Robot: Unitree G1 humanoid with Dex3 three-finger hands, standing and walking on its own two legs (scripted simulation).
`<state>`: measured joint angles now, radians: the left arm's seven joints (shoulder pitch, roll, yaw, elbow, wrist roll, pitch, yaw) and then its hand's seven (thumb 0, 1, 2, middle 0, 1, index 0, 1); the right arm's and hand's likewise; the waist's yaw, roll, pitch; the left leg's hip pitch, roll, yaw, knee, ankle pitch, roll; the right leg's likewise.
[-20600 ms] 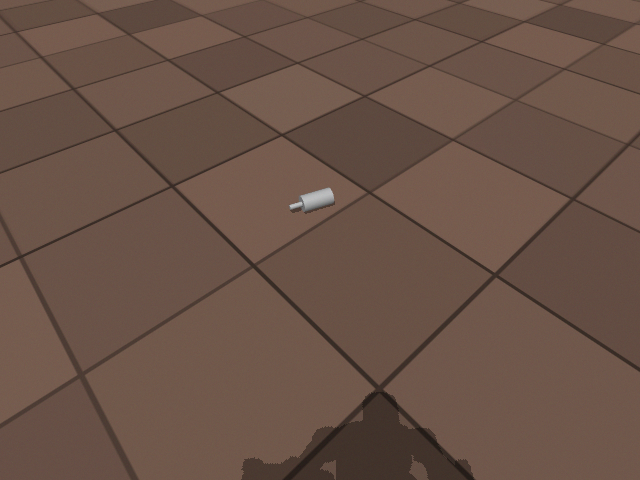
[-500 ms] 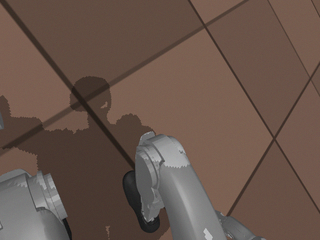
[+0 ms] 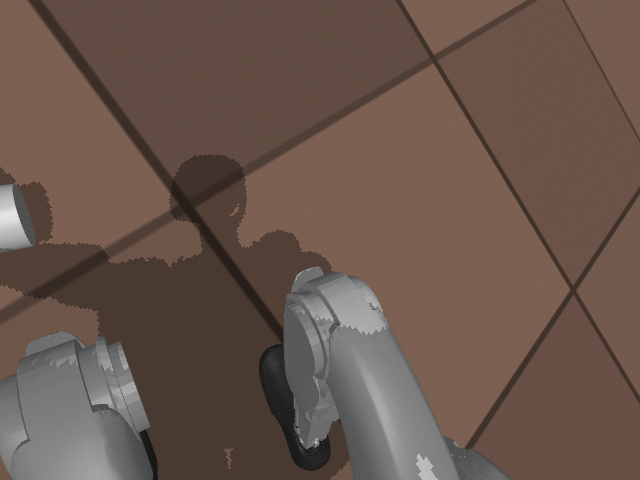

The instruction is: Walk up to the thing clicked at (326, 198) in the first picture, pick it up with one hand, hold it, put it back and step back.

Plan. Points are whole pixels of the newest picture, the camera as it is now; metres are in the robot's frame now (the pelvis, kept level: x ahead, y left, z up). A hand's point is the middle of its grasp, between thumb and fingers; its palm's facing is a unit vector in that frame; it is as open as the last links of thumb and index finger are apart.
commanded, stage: settle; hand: left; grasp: from above
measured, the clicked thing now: out of the picture +0.44 +0.34 -0.26
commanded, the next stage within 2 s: lift in 0.54 s
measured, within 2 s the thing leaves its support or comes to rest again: neither
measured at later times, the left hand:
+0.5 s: hand out of the picture +0.41 +0.32 -0.15, palm faces -0.46 -0.10 -0.88, open 10.4 cm
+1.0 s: hand out of the picture +0.39 +0.34 -0.07, palm faces -0.48 -0.12 -0.87, open 10.5 cm
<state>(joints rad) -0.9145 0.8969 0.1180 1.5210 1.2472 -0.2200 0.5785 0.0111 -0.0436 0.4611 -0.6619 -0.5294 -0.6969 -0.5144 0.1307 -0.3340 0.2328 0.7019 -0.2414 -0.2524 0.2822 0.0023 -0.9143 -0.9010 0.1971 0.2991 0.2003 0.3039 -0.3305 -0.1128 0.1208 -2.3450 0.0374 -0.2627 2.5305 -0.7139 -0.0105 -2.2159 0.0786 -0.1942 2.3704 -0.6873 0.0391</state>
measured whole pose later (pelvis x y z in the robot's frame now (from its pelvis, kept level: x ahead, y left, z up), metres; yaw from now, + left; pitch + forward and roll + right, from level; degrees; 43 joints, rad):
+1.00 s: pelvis -0.01 +0.00 +0.07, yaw +8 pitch +35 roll -7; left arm -0.77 0.65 -0.02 1.10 1.11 -0.13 0.16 0.01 -0.08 0.52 -0.68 -0.52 -0.71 -0.51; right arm 0.20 -0.27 0.01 0.69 -0.07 0.00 0.12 0.00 -0.92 -0.90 0.20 0.30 0.20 0.30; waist -0.17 0.03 -0.13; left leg -2.20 0.02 -0.10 2.24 -0.65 0.01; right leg -2.11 0.03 -0.07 2.18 -0.68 0.03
